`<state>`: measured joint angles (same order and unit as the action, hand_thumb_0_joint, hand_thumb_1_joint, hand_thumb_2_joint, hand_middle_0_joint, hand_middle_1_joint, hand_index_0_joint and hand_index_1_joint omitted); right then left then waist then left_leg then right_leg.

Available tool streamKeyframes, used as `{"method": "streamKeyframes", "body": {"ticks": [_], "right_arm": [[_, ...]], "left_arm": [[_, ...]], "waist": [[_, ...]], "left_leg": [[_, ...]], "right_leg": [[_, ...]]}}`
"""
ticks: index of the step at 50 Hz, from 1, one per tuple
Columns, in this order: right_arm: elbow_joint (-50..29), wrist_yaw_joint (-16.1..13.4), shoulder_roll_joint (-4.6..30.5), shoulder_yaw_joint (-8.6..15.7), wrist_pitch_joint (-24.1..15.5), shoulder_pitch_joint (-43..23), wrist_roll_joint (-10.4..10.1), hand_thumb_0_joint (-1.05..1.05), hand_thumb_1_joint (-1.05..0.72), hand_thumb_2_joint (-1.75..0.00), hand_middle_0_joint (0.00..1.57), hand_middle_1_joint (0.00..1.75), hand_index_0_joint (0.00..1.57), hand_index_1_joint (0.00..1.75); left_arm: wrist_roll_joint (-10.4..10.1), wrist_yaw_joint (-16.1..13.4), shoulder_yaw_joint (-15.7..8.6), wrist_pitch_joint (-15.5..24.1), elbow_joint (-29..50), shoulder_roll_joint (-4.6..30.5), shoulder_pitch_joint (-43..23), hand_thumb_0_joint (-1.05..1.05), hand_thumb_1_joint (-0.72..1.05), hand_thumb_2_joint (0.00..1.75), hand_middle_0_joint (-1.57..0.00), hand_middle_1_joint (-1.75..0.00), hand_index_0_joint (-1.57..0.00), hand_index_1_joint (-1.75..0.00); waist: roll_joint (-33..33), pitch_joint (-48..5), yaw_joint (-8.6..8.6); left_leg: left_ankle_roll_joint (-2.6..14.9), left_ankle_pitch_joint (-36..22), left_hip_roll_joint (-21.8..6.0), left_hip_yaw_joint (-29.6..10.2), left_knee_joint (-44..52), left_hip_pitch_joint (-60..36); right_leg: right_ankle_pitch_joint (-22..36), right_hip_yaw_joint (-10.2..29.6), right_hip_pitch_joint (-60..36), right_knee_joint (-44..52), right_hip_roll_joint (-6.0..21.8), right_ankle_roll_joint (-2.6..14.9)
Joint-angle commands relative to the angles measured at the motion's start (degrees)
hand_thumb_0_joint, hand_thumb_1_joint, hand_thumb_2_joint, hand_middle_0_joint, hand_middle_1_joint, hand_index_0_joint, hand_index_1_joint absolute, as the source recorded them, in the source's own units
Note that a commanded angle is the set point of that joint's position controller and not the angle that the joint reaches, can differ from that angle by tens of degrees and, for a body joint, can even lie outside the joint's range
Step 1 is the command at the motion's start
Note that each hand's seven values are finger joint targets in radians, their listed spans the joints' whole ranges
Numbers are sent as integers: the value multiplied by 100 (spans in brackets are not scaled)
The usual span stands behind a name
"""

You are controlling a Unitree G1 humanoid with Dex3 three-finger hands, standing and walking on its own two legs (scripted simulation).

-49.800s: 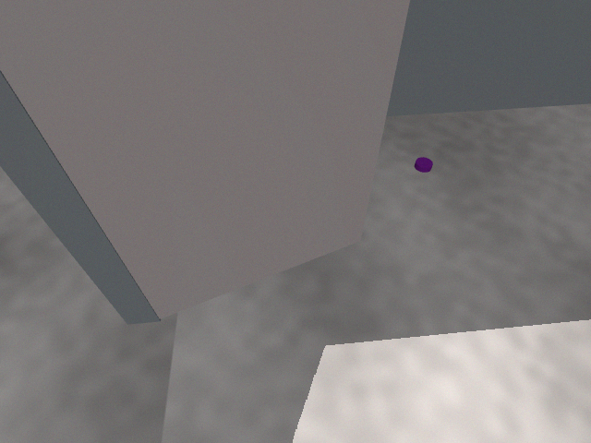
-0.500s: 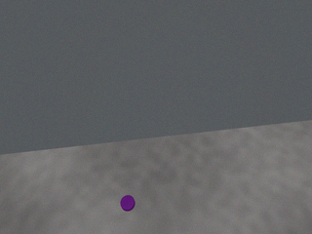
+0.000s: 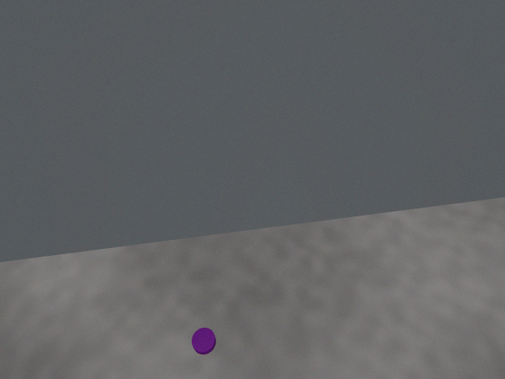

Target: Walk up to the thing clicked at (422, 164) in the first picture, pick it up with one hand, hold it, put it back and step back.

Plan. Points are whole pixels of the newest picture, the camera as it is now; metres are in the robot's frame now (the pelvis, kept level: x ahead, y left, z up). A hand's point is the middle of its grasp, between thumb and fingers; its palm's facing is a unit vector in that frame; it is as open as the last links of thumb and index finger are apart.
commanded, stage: stand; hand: left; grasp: from above
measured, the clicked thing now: (203, 340) +0.41 +0.22 -0.77
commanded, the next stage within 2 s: step back in 0.82 s
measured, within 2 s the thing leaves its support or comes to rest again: neither
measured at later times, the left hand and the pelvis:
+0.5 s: hand out of the picture +0.02 +0.22 -0.17, palm faces +0.02 -0.96 -0.27, open 7.4 cm; pelvis -0.01 +0.00 +0.00, yaw +0 degrees
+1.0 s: hand out of the picture +0.06 +0.26 -0.16, palm faces +0.01 -0.93 -0.37, open 7.4 cm; pelvis -0.04 +0.00 -0.01, yaw +0 degrees
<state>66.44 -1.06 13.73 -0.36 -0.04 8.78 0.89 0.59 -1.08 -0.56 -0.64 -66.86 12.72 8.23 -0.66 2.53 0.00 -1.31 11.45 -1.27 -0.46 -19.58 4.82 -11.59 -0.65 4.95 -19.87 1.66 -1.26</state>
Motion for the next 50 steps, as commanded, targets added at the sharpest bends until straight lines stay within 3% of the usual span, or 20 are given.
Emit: {"method": "streamKeyframes", "body": {"ticks": [1,9,13,17,19,22,25,28,29,30,33,40,41,44,47,50], "right_arm": [[-215,-87,929,180,-78,91,-4,0,-90,-90,20,30,20,30],[-230,-97,858,233,-82,75,13,0,-90,-90,20,30,20,30],[-188,-82,704,211,-46,214,17,0,-90,-90,20,30,20,30],[-302,-72,957,283,-69,135,26,0,-90,-90,20,30,20,30],[-322,-64,947,277,-77,145,30,0,-90,-90,20,30,20,30],[-362,-67,1050,324,-86,142,25,0,-90,-90,20,30,20,30],[-361,-60,1042,314,-86,175,32,0,-90,-90,20,30,20,30],[-402,-38,1012,309,-88,150,25,0,-90,-90,20,30,20,30],[-437,-42,1190,350,-96,127,34,0,-90,-90,20,30,20,30],[-427,-38,1073,323,-98,157,23,0,-90,-90,20,30,20,30],[-516,-32,1320,359,-125,76,28,0,-90,-90,20,30,20,30],[-557,-9,1404,325,-142,9,8,0,-90,-90,20,30,20,30],[-649,23,1964,458,-42,-315,-43,0,-90,-90,20,30,20,30],[-793,38,1850,469,18,-181,-125,0,-90,-90,20,30,20,30],[-899,66,1898,513,88,-160,-121,0,-90,-90,20,30,20,30],[-1059,95,1910,543,148,-325,-110,0,-90,-90,20,30,20,30]], "left_arm": [[30,-92,-202,122,185,966,80,0,90,90,-20,-30,-20,-30],[49,-99,-215,127,164,859,150,0,90,90,-20,-30,-20,-30],[51,-90,-214,112,119,797,195,0,90,90,-20,-30,-20,-30],[72,-81,-274,144,225,1032,148,0,90,90,-20,-30,-20,-30],[72,-78,-280,146,234,1040,110,0,90,90,-20,-30,-20,-30],[71,-71,-294,153,276,1107,135,0,90,90,-20,-30,-20,-30],[68,-51,-292,136,277,1116,178,0,90,90,-20,-30,-20,-30],[59,-41,-283,148,306,1151,188,0,90,90,-20,-30,-20,-30],[73,-38,-298,162,352,1228,165,0,90,90,-20,-30,-20,-30],[56,-35,-289,160,353,1205,137,0,90,90,-20,-30,-20,-30],[58,-33,-326,194,464,1430,76,0,90,90,-20,-30,-20,-30],[29,-8,-296,215,526,1501,-47,0,90,90,-20,-30,-20,-30],[-84,-21,-542,169,698,2093,-239,0,90,90,-20,-30,-20,-30],[-106,-47,-557,137,889,2031,-191,0,90,90,-20,-30,-20,-30],[-93,-29,-553,70,1093,1978,-322,0,90,90,-20,-30,-20,-30],[-48,-2,-554,7,1203,2035,-307,0,90,90,-20,-30,-20,-30]], "waist": [[24,-162,-36],[9,-110,-36],[79,136,-21],[0,74,-23],[24,181,-4],[22,66,-11],[-46,199,-27],[68,160,-41],[-3,122,-14],[91,54,-6],[1,29,-17],[28,52,-2],[130,446,5],[123,-174,63],[51,-486,107],[-2,-583,31]], "left_leg": [[201,-1349,-440,-325,242,60],[222,-1062,-445,-311,230,62],[213,-571,-407,-321,357,273],[235,-515,-434,-354,326,245],[230,-227,-431,-375,363,332],[250,-327,-467,-401,332,263],[228,106,-441,-440,434,438],[250,-35,-452,-434,397,362],[255,36,-461,-444,352,317],[256,-78,-465,-432,357,314],[270,-184,-496,-441,314,266],[260,-339,-523,-462,342,328],[352,-1336,-505,-545,-231,700],[438,-1763,-501,-382,-650,510],[581,-1236,-499,-466,-780,709],[657,-754,-449,-530,-1050,743]], "right_leg": [[1357,333,-35,228,461,136],[1099,329,55,264,448,140],[579,317,167,331,399,142],[603,370,154,323,435,153],[302,369,263,339,412,145],[362,400,189,329,451,173],[86,387,287,324,419,167],[70,395,310,337,434,182],[100,437,336,357,446,170],[139,425,262,328,461,196],[308,474,272,316,502,192],[386,466,227,315,514,185],[1382,571,691,-143,469,241],[1784,533,482,-455,518,437],[1332,584,558,-738,534,589],[944,653,917,-881,552,709]]}}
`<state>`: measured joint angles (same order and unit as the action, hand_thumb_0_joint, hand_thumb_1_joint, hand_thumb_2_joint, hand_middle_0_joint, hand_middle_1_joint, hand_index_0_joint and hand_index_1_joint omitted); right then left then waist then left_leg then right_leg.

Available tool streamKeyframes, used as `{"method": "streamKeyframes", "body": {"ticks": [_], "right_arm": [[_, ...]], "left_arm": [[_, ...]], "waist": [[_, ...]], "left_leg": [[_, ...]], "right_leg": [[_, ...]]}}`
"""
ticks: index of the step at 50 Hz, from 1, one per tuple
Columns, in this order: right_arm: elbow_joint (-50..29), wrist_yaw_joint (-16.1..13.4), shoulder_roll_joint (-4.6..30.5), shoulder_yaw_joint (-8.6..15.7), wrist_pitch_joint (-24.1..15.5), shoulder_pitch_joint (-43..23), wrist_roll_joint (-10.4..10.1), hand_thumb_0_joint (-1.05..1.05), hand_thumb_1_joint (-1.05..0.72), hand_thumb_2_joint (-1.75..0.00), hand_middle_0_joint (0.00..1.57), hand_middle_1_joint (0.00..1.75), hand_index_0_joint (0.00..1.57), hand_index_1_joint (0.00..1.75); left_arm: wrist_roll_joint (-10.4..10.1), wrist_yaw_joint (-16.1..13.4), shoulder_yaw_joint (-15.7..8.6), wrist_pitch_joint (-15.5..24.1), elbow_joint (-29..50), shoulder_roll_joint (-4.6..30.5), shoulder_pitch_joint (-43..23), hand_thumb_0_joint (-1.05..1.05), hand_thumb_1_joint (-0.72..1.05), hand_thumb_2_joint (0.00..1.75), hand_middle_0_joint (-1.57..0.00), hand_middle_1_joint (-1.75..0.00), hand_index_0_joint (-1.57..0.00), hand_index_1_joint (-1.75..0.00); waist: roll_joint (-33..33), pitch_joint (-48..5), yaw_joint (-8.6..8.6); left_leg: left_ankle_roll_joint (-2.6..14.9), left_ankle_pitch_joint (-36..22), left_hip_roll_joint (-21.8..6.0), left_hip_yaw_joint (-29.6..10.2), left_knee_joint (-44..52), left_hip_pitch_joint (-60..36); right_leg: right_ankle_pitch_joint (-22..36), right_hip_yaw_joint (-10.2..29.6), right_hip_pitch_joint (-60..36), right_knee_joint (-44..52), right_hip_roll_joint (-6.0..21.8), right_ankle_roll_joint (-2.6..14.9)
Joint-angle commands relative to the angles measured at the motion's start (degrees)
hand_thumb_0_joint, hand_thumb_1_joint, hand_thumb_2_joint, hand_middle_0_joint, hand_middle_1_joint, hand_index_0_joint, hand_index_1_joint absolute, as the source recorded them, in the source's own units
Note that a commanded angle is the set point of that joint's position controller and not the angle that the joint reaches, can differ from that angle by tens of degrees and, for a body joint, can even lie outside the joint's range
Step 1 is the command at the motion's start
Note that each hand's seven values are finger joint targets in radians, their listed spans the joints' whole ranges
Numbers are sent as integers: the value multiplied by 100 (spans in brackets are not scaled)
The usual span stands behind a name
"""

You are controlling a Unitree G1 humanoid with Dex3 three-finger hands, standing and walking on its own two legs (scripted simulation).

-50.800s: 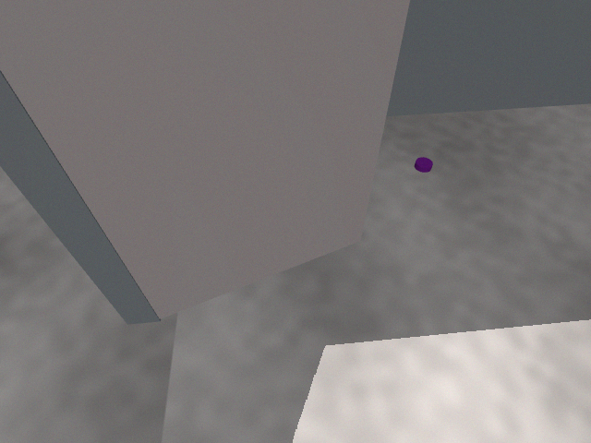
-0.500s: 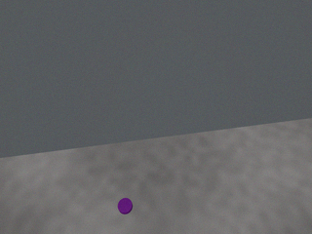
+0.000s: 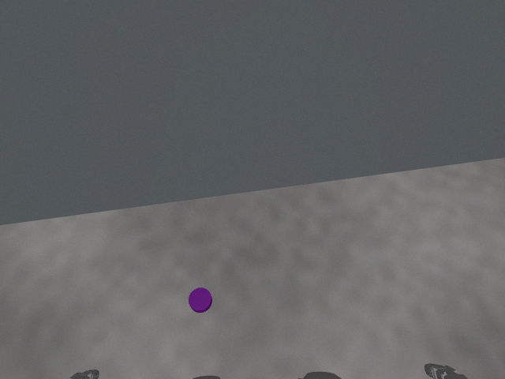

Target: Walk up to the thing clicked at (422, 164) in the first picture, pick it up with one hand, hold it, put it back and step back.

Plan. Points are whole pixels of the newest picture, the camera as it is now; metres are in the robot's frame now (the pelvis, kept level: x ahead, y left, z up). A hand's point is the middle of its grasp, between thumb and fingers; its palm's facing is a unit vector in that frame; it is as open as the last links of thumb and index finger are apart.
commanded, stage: step back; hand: left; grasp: from above
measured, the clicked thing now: (200, 300) +0.45 +0.22 -0.75
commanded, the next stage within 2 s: none
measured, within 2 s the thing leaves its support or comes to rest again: neither
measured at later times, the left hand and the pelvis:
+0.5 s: hand out of the picture +0.06 +0.30 -0.17, palm faces -0.10 -0.93 -0.34, open 7.4 cm; pelvis -0.07 +0.05 -0.01, yaw -2 degrees
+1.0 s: hand out of the picture -0.03 +0.30 -0.15, palm faces -0.05 -0.92 -0.38, open 7.4 cm; pelvis -0.19 +0.05 -0.02, yaw -1 degrees
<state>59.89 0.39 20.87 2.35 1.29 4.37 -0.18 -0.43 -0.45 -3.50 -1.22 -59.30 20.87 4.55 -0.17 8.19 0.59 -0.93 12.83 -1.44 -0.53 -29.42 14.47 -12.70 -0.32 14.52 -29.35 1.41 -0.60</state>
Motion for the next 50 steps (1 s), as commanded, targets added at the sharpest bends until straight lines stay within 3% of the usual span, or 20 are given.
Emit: {"method": "streamKeyframes", "body": {"ticks": [1,6,9,11,12,13,15,17,20,25,28,31,33,34,35,36,41,46,49,50], "right_arm": [[-472,-40,1223,287,33,99,1,0,-90,-90,20,30,20,30],[-606,38,1095,312,157,501,65,0,-90,-90,20,30,20,30],[-560,66,1197,368,118,996,-6,0,-90,-90,20,30,20,30],[-587,17,1261,362,13,1125,56,0,-90,-90,20,30,20,30],[-663,-27,1632,450,-43,886,170,0,-90,-90,20,30,20,30],[-740,-69,1957,524,-83,843,240,0,-90,-90,20,30,20,30],[-917,-121,1948,499,-115,627,259,0,-90,-90,20,30,20,30],[-1038,-194,1881,527,-119,346,257,0,-90,-90,20,30,20,30],[-1234,-279,1415,403,-158,121,220,0,-90,-90,20,30,20,30],[-1213,-321,1414,464,-130,822,156,0,-90,-90,20,30,20,30],[-1280,-306,1443,459,-109,803,132,0,-90,-90,20,30,20,30],[-1354,-260,1522,440,-52,559,89,0,-90,-90,20,30,20,30],[-1419,-215,1387,380,-26,298,24,0,-90,-90,20,30,20,30],[-1485,-200,1260,337,-36,255,-26,0,-90,-90,20,30,20,30],[-1513,-214,1108,325,-5,118,-34,0,-90,-90,20,30,20,30],[-1411,-252,1195,384,49,235,-2,0,-90,-90,20,30,20,30],[-1192,-215,1139,272,-13,619,-34,0,-90,-90,20,30,20,30],[-1354,-242,1104,227,-104,774,7,0,-90,-90,20,30,20,30],[-1247,-222,1066,323,-186,1031,124,0,-90,-90,20,30,20,30],[-1282,-223,1195,390,-198,970,211,0,-90,-90,20,30,20,30]], "left_arm": [[82,-56,-266,56,508,1285,48,0,90,90,-20,-30,-20,-30],[258,-62,-406,63,936,1775,-377,0,90,90,-20,-30,-20,-30],[263,-110,-355,45,1176,1627,-882,0,90,90,-20,-30,-20,-30],[219,-114,-291,-12,1275,1474,-841,0,90,90,-20,-30,-20,-30],[155,-116,-242,-49,1347,1198,-691,0,90,90,-20,-30,-20,-30],[134,-157,-238,-59,1387,1039,-630,0,90,90,-20,-30,-20,-30],[134,-199,-200,-118,1315,1046,-97,0,90,90,-20,-30,-20,-30],[139,-243,-275,-116,1212,1178,-257,0,90,90,-20,-30,-20,-30],[95,-184,-298,-107,1204,1191,198,0,90,90,-20,-30,-20,-30],[145,-133,-313,-33,1505,1127,-78,0,90,90,-20,-30,-20,-30],[145,-115,-307,13,1525,1025,130,0,90,90,-20,-30,-20,-30],[167,-86,-335,49,1328,991,540,0,90,90,-20,-30,-20,-30],[219,-101,-384,93,1207,1107,818,0,90,90,-20,-30,-20,-30],[260,-102,-462,118,1238,1395,870,0,90,90,-20,-30,-20,-30],[179,-72,-530,74,1344,1828,573,0,90,90,-20,-30,-20,-30],[261,-82,-535,92,1590,1946,185,0,90,90,-20,-30,-20,-30],[208,-137,-422,88,1740,1243,75,0,90,90,-20,-30,-20,-30],[261,-155,-421,-6,1940,1295,270,0,90,90,-20,-30,-20,-30],[147,-85,-384,-143,1998,1366,223,0,90,90,-20,-30,-20,-30],[122,-60,-341,-188,2047,1220,289,0,90,90,-20,-30,-20,-30]], "waist": [[57,-1205,-22],[1289,-1074,-6],[1208,-1020,279],[660,-1056,349],[-771,-888,232],[-1287,-675,183],[-758,-856,0],[-1135,-927,68],[-900,-1132,-176],[-590,-1152,235],[-696,-1328,201],[-721,-1288,15],[-358,-1399,-136],[277,-1489,-139],[1287,-1028,-232],[1632,-725,-225],[759,-746,-89],[1114,-1276,-176],[849,-1340,7],[657,-1293,-60]], "left_leg": [[637,-711,-372,-503,-251,-195],[326,1931,514,-73,-2704,98],[393,1518,243,-250,-2241,-198],[385,108,-79,-352,-252,-29],[538,-1270,-834,-1656,599,-11],[739,-2480,-1375,-2580,853,-481],[935,-3754,-1578,-2122,510,-598],[1051,-2876,-1645,-2211,664,-336],[1118,-3387,-1163,-1318,69,-1149],[1210,-3364,-1223,-1348,-49,-1730],[1337,-3226,-1270,-1256,-261,-1867],[1143,-2535,-1100,-1037,-436,-1043],[819,-1612,-877,-832,-706,-200],[556,-792,-521,-633,-1127,550],[208,809,473,-86,-2125,830],[123,2395,605,-358,-3280,612],[18,1760,878,-740,-3684,1145],[-17,1669,280,-321,-1362,965],[49,-312,334,74,905,-22],[144,-784,59,-363,924,-563]], "right_leg": [[1027,715,9,85,646,704],[1222,1954,671,958,1979,1685],[1116,1331,1049,429,1589,1296],[801,824,601,-629,899,725],[-72,493,1009,-1760,15,416],[-1951,570,1881,-2360,-774,275],[-2240,1084,1860,-3100,-735,269],[-1960,1327,1649,-3607,-717,264],[-1401,1078,1912,-3841,-651,175],[-1513,850,1723,-2711,-545,-14],[-1406,555,1334,-1552,-315,44],[-672,215,275,-214,-331,185],[820,539,-648,310,-147,341],[1570,1416,-1059,221,494,629],[1683,2589,-233,710,1427,1501],[1831,3280,554,968,2108,2002],[2609,1558,-207,365,1005,1365],[2817,1404,-1300,-125,1044,1260],[2342,1052,-904,-895,704,873],[1501,1046,-159,-1054,494,625]]}}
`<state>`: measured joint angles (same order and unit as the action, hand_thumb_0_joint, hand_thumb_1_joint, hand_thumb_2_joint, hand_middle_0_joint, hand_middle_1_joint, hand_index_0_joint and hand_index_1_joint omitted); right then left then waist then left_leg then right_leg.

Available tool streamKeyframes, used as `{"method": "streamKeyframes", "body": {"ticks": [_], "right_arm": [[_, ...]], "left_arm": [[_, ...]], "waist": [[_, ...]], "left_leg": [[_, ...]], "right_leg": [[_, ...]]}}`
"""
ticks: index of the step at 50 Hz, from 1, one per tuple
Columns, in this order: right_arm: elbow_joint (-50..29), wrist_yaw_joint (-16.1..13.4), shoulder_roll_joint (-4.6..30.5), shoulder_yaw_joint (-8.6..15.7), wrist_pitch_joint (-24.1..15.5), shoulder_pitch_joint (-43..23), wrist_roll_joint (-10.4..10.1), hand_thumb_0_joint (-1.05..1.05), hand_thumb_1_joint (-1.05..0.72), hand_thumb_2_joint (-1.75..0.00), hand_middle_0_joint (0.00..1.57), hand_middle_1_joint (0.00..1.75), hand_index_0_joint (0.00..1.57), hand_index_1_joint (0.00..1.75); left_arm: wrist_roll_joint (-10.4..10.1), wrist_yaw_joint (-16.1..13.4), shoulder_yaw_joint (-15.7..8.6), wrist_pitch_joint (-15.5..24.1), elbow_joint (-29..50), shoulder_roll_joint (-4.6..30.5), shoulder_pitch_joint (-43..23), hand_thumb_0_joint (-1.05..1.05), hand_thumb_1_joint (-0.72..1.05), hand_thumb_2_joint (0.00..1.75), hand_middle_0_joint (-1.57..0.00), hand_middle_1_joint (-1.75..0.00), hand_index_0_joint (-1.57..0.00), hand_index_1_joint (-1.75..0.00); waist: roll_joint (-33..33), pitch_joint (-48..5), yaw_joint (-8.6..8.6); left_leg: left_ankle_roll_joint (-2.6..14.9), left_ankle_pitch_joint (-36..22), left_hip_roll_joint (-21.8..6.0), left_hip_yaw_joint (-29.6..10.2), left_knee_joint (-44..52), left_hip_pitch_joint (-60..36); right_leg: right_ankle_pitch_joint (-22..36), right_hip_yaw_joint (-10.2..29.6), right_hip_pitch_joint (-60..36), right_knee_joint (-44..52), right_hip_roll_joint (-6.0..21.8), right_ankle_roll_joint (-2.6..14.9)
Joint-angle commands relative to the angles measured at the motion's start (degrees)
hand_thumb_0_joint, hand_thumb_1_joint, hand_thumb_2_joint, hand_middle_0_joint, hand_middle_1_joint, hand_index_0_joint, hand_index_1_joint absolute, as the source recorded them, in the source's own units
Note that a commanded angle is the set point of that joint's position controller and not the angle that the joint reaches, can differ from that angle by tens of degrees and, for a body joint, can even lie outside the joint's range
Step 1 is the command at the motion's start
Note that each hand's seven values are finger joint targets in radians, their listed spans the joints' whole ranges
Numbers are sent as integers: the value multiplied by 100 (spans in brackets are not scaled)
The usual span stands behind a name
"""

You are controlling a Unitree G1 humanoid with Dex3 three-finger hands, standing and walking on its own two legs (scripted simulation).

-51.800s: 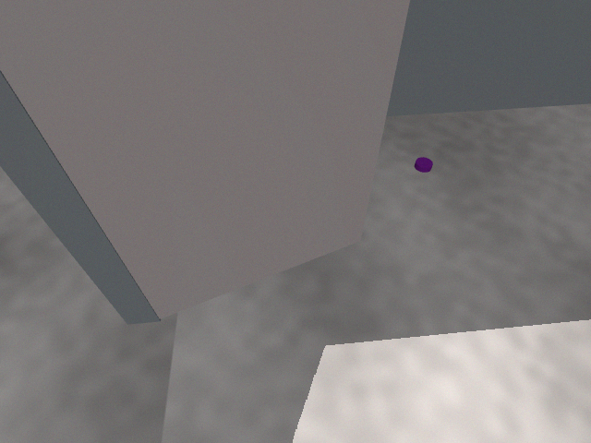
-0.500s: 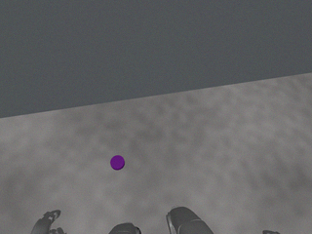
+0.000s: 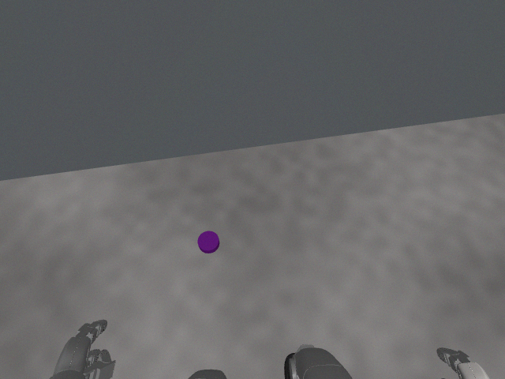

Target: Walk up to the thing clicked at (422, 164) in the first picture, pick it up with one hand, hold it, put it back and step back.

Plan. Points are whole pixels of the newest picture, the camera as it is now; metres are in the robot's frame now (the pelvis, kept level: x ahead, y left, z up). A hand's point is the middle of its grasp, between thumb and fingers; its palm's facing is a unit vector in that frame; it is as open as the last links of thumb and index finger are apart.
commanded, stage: step back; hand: left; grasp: from above
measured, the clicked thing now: (208, 242) +0.63 +0.18 -0.74
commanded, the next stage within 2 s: none
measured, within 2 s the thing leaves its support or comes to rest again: neither
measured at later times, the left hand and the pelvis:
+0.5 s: hand out of the picture -0.07 +0.22 -0.13, palm faces -0.09 -0.91 -0.41, open 7.4 cm; pelvis -0.16 -0.05 +0.00, yaw -5 degrees
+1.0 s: hand out of the picture -0.21 +0.21 -0.14, palm faces +0.03 -0.94 -0.35, open 7.4 cm; pelvis -0.33 -0.05 +0.01, yaw +1 degrees
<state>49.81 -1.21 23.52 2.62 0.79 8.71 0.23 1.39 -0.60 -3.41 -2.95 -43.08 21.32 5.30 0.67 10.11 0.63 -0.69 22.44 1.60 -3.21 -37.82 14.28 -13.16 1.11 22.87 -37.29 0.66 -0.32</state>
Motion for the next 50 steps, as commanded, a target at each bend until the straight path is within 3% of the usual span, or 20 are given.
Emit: {"method": "streamKeyframes", "body": {"ticks": [1,2,3,4,7,15,20,22,23,24,27,32,36,40,41,42,43,44,47,50], "right_arm": [[-344,-60,1374,472,-159,446,258,0,-90,-90,20,30,20,30],[-472,-4,1891,555,-138,68,249,0,-90,-90,20,30,20,30],[-539,-16,2048,605,-145,112,204,0,-90,-90,20,30,20,30],[-521,-60,1850,572,-171,-109,198,0,-90,-90,20,30,20,30],[-635,-91,1205,373,-176,-455,181,0,-90,-90,20,30,20,30],[-714,-100,1321,446,-107,173,148,0,-90,-90,20,30,20,30],[-844,-47,1337,412,93,-357,46,0,-90,-90,20,30,20,30],[-995,-101,775,257,77,-224,-40,0,-90,-90,20,30,20,30],[-955,-199,1028,385,105,-430,5,0,-90,-90,20,30,20,30],[-823,-181,1221,465,90,-311,-22,0,-90,-90,20,30,20,30],[-471,-126,974,315,82,268,-52,0,-90,-90,20,30,20,30],[-539,-160,796,208,-14,161,27,0,-90,-90,20,30,20,30],[-524,-120,815,246,-36,312,77,0,-90,-90,20,30,20,30],[-188,-54,899,358,8,1062,111,0,-90,-90,20,30,20,30],[-232,-52,1101,433,12,971,167,0,-90,-90,20,30,20,30],[-337,-32,1567,520,28,733,260,0,-90,-90,20,30,20,30],[-517,23,1953,551,47,335,243,0,-90,-90,20,30,20,30],[-594,-13,1919,567,-3,63,263,0,-90,-90,20,30,20,30],[-693,-67,1190,340,-20,-445,309,0,-90,-90,20,30,20,30],[-663,-24,1082,333,26,-330,247,0,-90,-90,20,30,20,30]], "left_arm": [[-77,-23,-308,-28,462,951,336,0,90,90,-20,-30,-20,-30],[-62,-77,-352,-10,500,1017,159,0,90,90,-20,-30,-20,-30],[23,-141,-436,-4,497,1226,-190,0,90,90,-20,-30,-20,-30],[31,-125,-447,-3,432,1342,-197,0,90,90,-20,-30,-20,-30],[-93,-46,-481,-8,138,1187,524,0,90,90,-20,-30,-20,-30],[-24,-4,-452,66,182,1079,533,0,90,90,-20,-30,-20,-30],[38,6,-478,171,-389,1069,1437,0,90,90,-20,-30,-20,-30],[109,40,-716,180,-133,1983,1039,0,90,90,-20,-30,-20,-30],[164,17,-746,161,111,2410,670,0,90,90,-20,-30,-20,-30],[124,-22,-684,176,217,2151,293,0,90,90,-20,-30,-20,-30],[91,-63,-532,195,296,1383,-303,0,90,90,-20,-30,-20,-30],[111,-137,-512,182,273,1206,642,0,90,90,-20,-30,-20,-30],[77,-192,-510,133,370,1313,632,0,90,90,-20,-30,-20,-30],[-12,-141,-433,30,517,1400,31,0,90,90,-20,-30,-20,-30],[-25,-106,-359,14,540,1248,65,0,90,90,-20,-30,-20,-30],[-61,-107,-308,30,569,1031,119,0,90,90,-20,-30,-20,-30],[-68,-178,-411,18,567,1215,-145,0,90,90,-20,-30,-20,-30],[10,-198,-453,3,463,1296,-196,0,90,90,-20,-30,-20,-30],[-109,-128,-459,-32,113,1172,307,0,90,90,-20,-30,-20,-30],[-75,-110,-443,9,-65,1146,596,0,90,90,-20,-30,-20,-30]], "waist": [[-526,-1499,-113],[-1312,-1308,-53],[-1491,-1104,297],[-1257,-910,143],[-847,-870,-327],[-1154,-1346,120],[-1059,-1626,-317],[1224,-1148,-195],[1787,-942,-516],[1552,-602,-281],[786,-614,185],[875,-1065,-396],[983,-1423,-422],[637,-1612,40],[22,-1547,27],[-1110,-1459,-36],[-1433,-1242,117],[-1375,-994,128],[-610,-745,-315],[-751,-736,-243]], "left_leg": [[444,-2204,-1271,-1431,1834,-1050],[1189,-2806,-2255,-2371,1876,-551],[1822,-2618,-2746,-2928,2031,306],[1837,-2564,-2617,-2565,1965,406],[1145,-3459,-1491,-875,1404,-252],[1512,-3252,-1693,-961,1008,-1132],[836,-2302,-1141,-513,130,-15],[128,795,429,-156,-1248,2083],[10,1529,314,-453,-2594,1449],[37,1272,123,-745,-3050,1092],[64,411,597,-642,-3177,1428],[-118,770,447,-353,-2297,1841],[-76,870,89,-32,-957,1135],[225,-858,-13,276,1307,-243],[469,-1167,-509,-528,1436,-486],[955,-2074,-1614,-1983,1654,-754],[1737,-2238,-2373,-2519,1860,204],[1972,-2258,-2615,-2814,1997,939],[1382,-2816,-1608,-1144,1621,634],[1302,-2342,-1349,-866,1497,61]], "right_leg": [[85,585,68,-890,6,349],[-2032,383,579,-1750,-698,163],[-2413,945,239,-2671,-546,91],[-2113,1100,270,-3167,-434,104],[-1431,1092,713,-3608,-740,152],[-1680,548,256,-1551,-310,-209],[224,-10,-1558,1632,-168,110],[493,2425,-1620,1693,1390,796],[341,3380,-53,2039,2329,1708],[167,3241,633,2189,2328,1699],[1632,920,-361,1269,969,887],[2515,1067,-2039,925,1148,1166],[2840,1344,-2173,735,1576,1338],[1708,1034,-1282,271,1311,851],[904,766,-611,-135,900,536],[-666,149,470,-1174,56,231],[-2412,183,380,-2336,-437,92],[-2496,686,57,-3201,-385,89],[-1672,979,343,-3894,-674,151],[-1494,670,493,-3410,-615,-28]]}}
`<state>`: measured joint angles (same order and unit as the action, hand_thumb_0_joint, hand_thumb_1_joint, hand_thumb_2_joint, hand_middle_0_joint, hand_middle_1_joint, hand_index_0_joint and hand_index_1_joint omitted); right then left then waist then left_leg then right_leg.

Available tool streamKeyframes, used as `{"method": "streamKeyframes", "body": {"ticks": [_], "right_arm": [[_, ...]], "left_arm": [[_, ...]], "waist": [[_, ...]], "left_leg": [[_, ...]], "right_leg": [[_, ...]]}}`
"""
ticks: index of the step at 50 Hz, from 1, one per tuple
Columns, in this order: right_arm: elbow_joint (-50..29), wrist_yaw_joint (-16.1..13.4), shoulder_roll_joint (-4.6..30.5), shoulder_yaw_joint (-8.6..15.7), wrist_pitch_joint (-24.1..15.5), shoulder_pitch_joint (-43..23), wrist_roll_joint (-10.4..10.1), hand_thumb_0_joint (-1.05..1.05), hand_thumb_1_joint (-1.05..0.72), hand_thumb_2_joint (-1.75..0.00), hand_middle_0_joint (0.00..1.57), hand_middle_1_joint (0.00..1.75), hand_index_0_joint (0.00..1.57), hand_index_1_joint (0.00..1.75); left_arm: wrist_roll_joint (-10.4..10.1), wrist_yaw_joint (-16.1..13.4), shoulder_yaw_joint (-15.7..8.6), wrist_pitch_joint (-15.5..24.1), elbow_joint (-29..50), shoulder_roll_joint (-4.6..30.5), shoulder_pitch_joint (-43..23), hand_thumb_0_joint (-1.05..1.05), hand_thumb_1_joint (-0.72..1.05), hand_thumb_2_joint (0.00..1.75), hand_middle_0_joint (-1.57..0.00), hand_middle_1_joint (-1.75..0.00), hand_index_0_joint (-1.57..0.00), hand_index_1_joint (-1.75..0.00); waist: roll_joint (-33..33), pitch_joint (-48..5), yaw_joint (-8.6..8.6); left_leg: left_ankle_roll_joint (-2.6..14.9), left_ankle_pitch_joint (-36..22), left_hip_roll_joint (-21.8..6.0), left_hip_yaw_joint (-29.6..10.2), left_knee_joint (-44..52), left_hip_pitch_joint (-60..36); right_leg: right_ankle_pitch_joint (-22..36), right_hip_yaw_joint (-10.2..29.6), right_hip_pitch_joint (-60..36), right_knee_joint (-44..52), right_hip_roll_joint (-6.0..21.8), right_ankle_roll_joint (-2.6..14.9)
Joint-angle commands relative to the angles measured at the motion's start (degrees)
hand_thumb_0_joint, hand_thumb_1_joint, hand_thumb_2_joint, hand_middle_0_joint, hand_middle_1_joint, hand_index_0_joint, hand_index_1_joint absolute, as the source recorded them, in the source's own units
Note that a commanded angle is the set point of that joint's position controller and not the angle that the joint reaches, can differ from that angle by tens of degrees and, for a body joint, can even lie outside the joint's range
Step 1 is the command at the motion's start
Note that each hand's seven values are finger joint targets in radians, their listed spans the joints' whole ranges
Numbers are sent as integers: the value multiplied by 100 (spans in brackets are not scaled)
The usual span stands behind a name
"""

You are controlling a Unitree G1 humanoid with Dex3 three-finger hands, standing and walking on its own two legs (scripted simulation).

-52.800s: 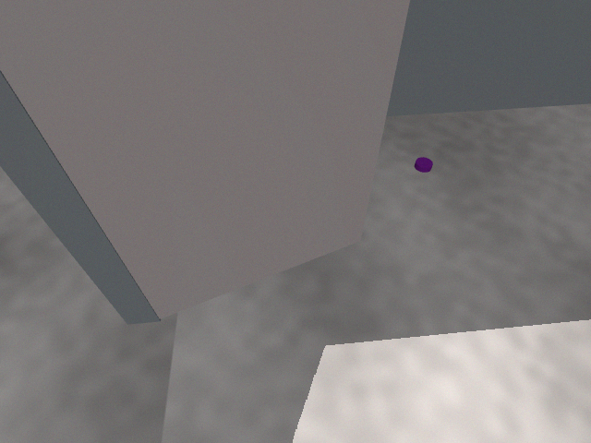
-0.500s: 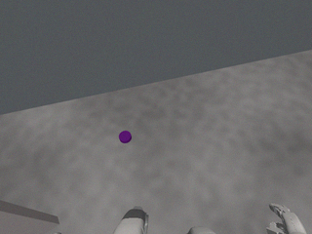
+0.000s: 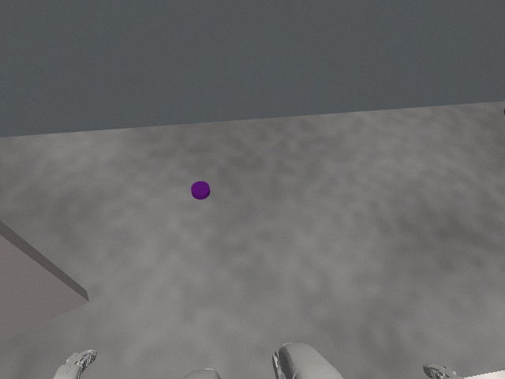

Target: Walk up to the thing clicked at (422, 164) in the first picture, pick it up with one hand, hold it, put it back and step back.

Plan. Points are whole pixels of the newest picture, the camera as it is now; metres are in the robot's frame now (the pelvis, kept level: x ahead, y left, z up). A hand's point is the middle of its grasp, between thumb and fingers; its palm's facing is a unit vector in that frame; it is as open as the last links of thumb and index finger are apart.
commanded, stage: step back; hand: left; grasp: from above
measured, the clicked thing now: (200, 190) +0.97 +0.21 -0.75
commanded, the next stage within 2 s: stand in 1.18 s
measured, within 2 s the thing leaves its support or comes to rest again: neither
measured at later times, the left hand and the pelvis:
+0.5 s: hand out of the picture -0.06 +0.26 -0.13, palm faces +0.03 -0.90 -0.44, open 7.4 cm; pelvis -0.10 -0.02 +0.00, yaw +1 degrees
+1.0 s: hand out of the picture +0.02 +0.22 -0.14, palm faces +0.01 -0.92 -0.39, open 7.4 cm; pelvis -0.07 -0.04 -0.01, yaw +1 degrees
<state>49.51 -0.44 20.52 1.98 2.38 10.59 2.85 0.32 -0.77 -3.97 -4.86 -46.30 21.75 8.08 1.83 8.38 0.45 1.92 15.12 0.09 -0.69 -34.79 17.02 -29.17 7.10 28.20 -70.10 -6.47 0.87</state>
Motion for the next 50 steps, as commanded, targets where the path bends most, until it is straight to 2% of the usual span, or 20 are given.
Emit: {"method": "streamKeyframes", "body": {"ticks": [1,5,8,10,11,12,13,16,20,26,27,29,31,34,41,43,44,45,46,50], "right_arm": [[-598,-89,1344,411,-126,-347,-25,0,-90,-90,20,30,20,30],[-536,-17,1489,501,-109,-203,-45,0,-90,-90,20,30,20,30],[-467,65,1661,551,51,-274,-31,0,-90,-90,20,30,20,30],[-526,79,1134,377,51,-323,-109,0,-90,-90,20,30,20,30],[-648,73,901,310,4,-589,-120,0,-90,-90,20,30,20,30],[-588,0,1313,461,-7,-939,-91,0,-90,-90,20,30,20,30],[-492,24,1578,563,4,-837,-126,0,-90,-90,20,30,20,30],[-87,87,1114,378,-116,-253,-229,0,-90,-90,20,30,20,30],[-162,147,1146,337,-217,-554,-125,0,-90,-90,20,30,20,30],[179,173,1175,476,-441,174,-95,0,-90,-90,20,30,20,30],[318,146,1248,554,-496,473,-89,0,-90,-90,20,30,20,30],[300,85,2088,749,-552,898,-20,0,-90,-90,20,30,20,30],[253,100,1974,732,-502,741,-124,0,-90,-90,20,30,20,30],[65,73,1458,555,-556,184,-110,0,-90,-90,20,30,20,30],[32,51,1310,414,-398,-39,-175,0,-90,-90,20,30,20,30],[-24,27,987,260,-316,-206,-273,0,-90,-90,20,30,20,30],[-45,15,735,174,-308,-99,-309,0,-90,-90,20,30,20,30],[-10,-17,645,126,-271,157,-308,0,-90,-90,20,30,20,30],[236,-70,1093,291,-178,338,-267,0,-90,-90,20,30,20,30],[541,-32,1171,307,-162,315,-229,0,-90,-90,20,30,20,30]], "left_arm": [[54,-89,-354,249,249,1036,281,0,90,90,-20,-30,-20,-30],[60,-40,-221,504,63,1074,414,0,90,90,-20,-30,-20,-30],[112,-49,-247,644,-489,1031,1130,0,90,90,-20,-30,-20,-30],[241,-71,-393,710,-669,1420,1217,0,90,90,-20,-30,-20,-30],[304,-82,-493,715,-461,1842,890,0,90,90,-20,-30,-20,-30],[327,-93,-548,676,-281,2311,433,0,90,90,-20,-30,-20,-30],[296,-99,-519,706,-170,2143,-63,0,90,90,-20,-30,-20,-30],[220,-112,-353,789,-295,1383,-137,0,90,90,-20,-30,-20,-30],[257,-29,-437,809,-428,1572,761,0,90,90,-20,-30,-20,-30],[161,49,-377,670,-229,1589,345,0,90,90,-20,-30,-20,-30],[167,52,-259,653,-214,1247,464,0,90,90,-20,-30,-20,-30],[68,56,-146,657,-67,842,264,0,90,90,-20,-30,-20,-30],[90,23,-265,676,-138,1463,19,0,90,90,-20,-30,-20,-30],[68,122,-233,716,-349,1257,474,0,90,90,-20,-30,-20,-30],[38,51,-210,798,-607,956,425,0,90,90,-20,-30,-20,-30],[78,-35,-258,837,-818,1125,745,0,90,90,-20,-30,-20,-30],[132,-72,-331,860,-806,1382,707,0,90,90,-20,-30,-20,-30],[165,-87,-366,881,-653,1701,482,0,90,90,-20,-30,-20,-30],[148,-65,-372,850,-538,1861,-100,0,90,90,-20,-30,-20,-30],[138,-70,-302,846,-563,1449,-324,0,90,90,-20,-30,-20,-30]], "waist": [[-963,-626,-98],[-1370,-1263,177],[-1337,-1370,-65],[-140,-1026,-172],[696,-622,-332],[1009,-100,-539],[748,358,-249],[418,73,87],[964,-180,-499],[680,-565,-74],[64,-891,32],[-1506,-939,266],[-789,-281,227],[-898,-150,-84],[-1240,-655,-134],[-656,-877,-382],[165,-1066,-355],[795,-1136,-241],[568,-1004,-153],[540,-616,-119]], "left_leg": [[1020,-1237,-1126,-1100,1218,-511],[1060,646,-1245,-1119,1145,-1330],[847,1206,-1068,-789,824,-718],[258,1349,-484,-360,-438,979],[-137,1575,201,-405,-936,1858],[-290,1659,-19,-984,-1727,1200],[-299,1342,-242,-1199,-2349,805],[-312,558,303,-873,-1889,1067],[-358,909,138,-379,-982,1288],[-105,429,143,222,1016,-493],[-31,224,85,-126,1413,-1405],[890,1340,-1890,-3383,2104,-2162],[1456,1524,-2093,-3168,2121,-873],[845,579,-1212,-1555,1935,-736],[636,-1468,-971,-616,799,-40],[278,-786,-641,-401,16,533],[46,77,-256,-314,-560,944],[-167,1358,136,-363,-1136,934],[-175,2052,4,-500,-1801,317],[-127,1575,-52,-654,-1849,563]], "right_leg": [[129,15,-13,327,156,-199],[-109,-455,-614,2994,610,-237],[607,-988,-1859,5005,410,-29],[246,544,-2581,5235,1023,305],[-1233,2257,-1874,5690,2199,708],[-1989,3076,-179,5999,3114,1408],[-2204,2762,497,6069,3103,1379],[1135,450,-1029,5235,1749,689],[537,548,-2094,5168,1803,708],[1428,138,-1563,4295,2028,759],[2001,-272,-1263,3269,1671,556],[-217,-1033,964,1281,478,136],[-427,-190,504,1024,899,186],[465,-440,296,1624,1032,138],[1631,-1132,-1612,3781,657,-47],[2321,-895,-2569,4398,714,4],[2367,205,-2795,4608,1452,175],[1593,1816,-2331,5381,2604,651],[611,2155,-1337,5437,3023,1266],[847,996,-1230,5181,2339,901]]}}
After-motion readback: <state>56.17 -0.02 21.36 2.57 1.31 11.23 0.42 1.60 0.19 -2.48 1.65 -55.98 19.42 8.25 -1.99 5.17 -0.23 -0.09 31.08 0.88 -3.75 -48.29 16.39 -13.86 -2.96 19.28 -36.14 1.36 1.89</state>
